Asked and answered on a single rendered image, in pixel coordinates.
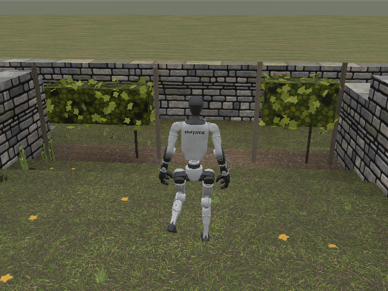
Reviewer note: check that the robot right foot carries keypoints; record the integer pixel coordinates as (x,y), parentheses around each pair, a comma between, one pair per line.
(205,239)

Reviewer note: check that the robot left upper arm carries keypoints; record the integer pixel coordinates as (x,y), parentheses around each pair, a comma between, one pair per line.
(176,126)

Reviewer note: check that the left robot forearm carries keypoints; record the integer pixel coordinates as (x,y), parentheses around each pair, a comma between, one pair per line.
(165,161)

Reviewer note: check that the left robot hand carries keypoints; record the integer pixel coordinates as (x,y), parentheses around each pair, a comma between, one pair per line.
(165,175)

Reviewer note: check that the robot left thigh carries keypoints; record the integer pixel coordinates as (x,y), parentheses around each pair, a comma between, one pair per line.
(179,177)

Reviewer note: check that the right robot forearm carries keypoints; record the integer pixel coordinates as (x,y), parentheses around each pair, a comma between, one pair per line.
(222,164)

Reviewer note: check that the right robot hand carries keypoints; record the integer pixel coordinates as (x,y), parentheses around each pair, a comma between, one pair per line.
(226,180)

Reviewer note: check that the robot right upper arm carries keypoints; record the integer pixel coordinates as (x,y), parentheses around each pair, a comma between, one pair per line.
(216,138)

